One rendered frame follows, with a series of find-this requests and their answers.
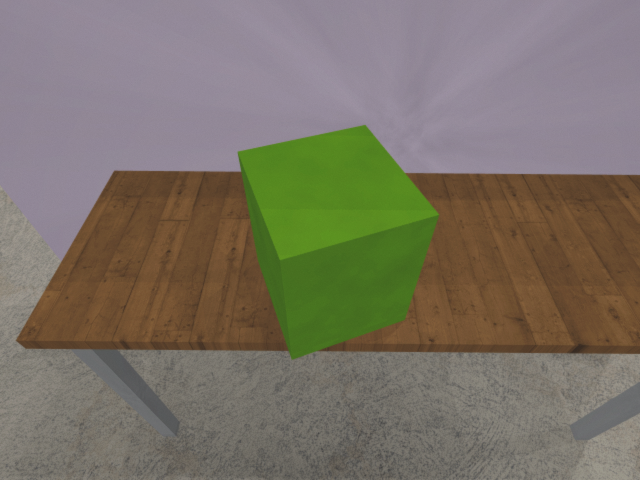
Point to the table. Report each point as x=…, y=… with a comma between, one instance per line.
x=518, y=263

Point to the carton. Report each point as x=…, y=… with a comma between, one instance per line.
x=341, y=235

